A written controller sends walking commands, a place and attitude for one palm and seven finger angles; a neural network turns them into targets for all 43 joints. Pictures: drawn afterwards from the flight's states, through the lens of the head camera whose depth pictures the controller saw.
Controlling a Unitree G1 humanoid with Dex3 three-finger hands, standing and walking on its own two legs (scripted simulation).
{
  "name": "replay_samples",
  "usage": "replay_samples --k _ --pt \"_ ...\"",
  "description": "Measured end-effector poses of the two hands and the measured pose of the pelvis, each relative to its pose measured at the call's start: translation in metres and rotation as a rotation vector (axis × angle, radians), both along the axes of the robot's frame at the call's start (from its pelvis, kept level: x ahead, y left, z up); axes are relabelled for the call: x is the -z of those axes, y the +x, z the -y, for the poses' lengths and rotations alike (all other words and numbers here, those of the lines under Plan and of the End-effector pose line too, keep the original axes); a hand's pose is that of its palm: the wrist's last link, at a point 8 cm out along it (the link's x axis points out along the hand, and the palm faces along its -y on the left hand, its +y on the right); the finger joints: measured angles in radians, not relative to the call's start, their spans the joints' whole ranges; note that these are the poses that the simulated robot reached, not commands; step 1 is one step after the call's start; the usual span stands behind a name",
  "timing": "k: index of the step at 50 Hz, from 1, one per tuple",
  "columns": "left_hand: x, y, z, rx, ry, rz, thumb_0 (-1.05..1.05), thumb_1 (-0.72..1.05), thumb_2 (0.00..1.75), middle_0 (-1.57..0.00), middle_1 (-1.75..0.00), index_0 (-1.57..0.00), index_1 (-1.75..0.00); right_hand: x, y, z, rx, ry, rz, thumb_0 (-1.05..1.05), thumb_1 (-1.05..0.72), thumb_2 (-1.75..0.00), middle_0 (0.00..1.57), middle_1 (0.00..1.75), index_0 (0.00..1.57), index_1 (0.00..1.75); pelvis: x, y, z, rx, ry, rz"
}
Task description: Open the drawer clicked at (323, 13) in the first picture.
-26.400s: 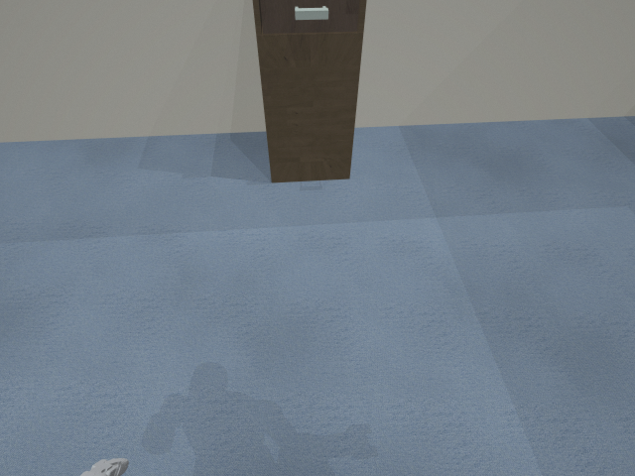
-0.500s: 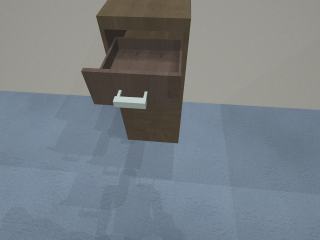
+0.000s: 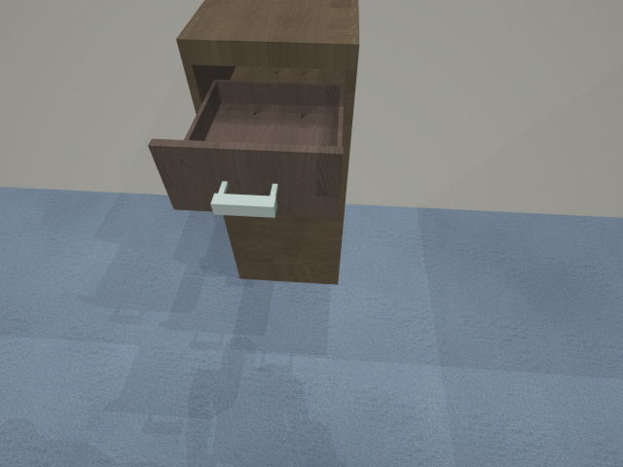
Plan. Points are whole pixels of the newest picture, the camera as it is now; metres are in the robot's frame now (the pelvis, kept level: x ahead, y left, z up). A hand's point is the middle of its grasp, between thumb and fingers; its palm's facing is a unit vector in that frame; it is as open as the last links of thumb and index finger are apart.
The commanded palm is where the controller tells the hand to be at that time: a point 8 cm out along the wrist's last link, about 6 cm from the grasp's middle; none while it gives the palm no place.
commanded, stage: look to check the result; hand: left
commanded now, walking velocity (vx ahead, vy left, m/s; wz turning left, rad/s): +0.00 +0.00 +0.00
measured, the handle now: (247, 196) +0.55 +0.15 +0.00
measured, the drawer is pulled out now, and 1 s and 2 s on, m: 0.29 0.29 0.29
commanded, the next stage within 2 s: stand and wait in 0.52 s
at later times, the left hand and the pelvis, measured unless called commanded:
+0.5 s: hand out of the picture +0.00 +0.16 -0.17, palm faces +0.05 -0.98 -0.18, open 7.4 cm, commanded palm none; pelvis +0.01 +0.00 +0.00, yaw +0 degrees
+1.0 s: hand out of the picture +0.02 +0.15 -0.17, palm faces +0.05 -0.98 -0.19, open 7.4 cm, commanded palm none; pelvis +0.03 -0.01 +0.00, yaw +0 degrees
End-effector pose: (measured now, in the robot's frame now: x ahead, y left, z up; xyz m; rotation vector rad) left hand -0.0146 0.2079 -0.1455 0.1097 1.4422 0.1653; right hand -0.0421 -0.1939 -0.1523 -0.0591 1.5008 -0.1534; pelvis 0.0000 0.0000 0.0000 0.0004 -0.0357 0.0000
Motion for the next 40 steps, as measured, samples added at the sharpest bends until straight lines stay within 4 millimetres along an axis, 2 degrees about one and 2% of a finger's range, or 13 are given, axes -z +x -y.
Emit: replay_samples --k 17,40 --pt "-0.001 0.002 0.004 -0.009 -0.005 -0.019 0.01 0.91 0.9 -0.2 -0.3 -0.2 -0.3 0.001 0.027 0.0 -0.017 0.0 0.037 0.01 -0.91 -0.9 0.2 0.29 0.2 0.3 -0.001 0.008 0.0 0.0 0.001 -0.004" --pt "-0.003 0.021 0.003 -0.004 0.009 -0.013 0.01 0.91 0.9 -0.2 -0.3 -0.2 -0.3 -0.001 0.042 0.011 -0.026 -0.012 0.029 0.01 -0.91 -0.9 0.2 0.29 0.2 0.3 -0.002 0.021 0.005 -0.004 0.003 -0.01"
